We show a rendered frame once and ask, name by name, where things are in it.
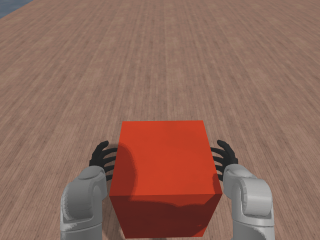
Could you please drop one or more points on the carton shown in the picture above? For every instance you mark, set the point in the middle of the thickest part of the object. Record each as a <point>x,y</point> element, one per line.
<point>164,183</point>

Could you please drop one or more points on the robot right forearm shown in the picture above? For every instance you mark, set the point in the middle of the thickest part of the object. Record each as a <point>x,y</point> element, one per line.
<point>251,204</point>

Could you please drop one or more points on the robot left forearm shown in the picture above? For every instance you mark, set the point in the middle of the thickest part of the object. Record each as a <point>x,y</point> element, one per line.
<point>81,213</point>

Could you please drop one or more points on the left robot hand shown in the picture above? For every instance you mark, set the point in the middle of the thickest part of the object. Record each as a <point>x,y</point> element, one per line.
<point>99,154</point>

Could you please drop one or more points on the right robot hand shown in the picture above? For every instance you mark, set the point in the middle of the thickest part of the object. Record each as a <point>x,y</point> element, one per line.
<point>228,157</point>

